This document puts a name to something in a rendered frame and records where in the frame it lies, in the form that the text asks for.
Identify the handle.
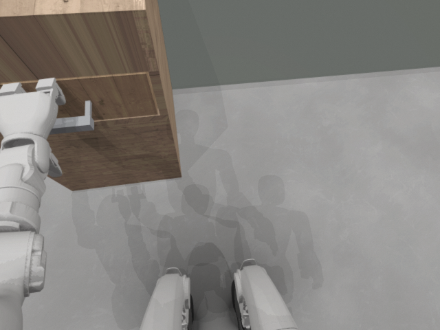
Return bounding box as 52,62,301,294
49,100,94,135

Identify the cabinet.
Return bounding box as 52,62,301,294
0,0,182,191

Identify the robot left upper arm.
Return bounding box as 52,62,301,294
0,231,47,330

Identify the robot right shin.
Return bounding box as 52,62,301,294
239,259,265,328

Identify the left robot forearm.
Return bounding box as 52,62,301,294
0,133,50,234

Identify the left robot hand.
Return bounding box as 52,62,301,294
0,78,66,177

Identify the drawer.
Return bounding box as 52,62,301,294
0,71,157,120

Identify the robot left thigh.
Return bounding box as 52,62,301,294
140,274,190,330

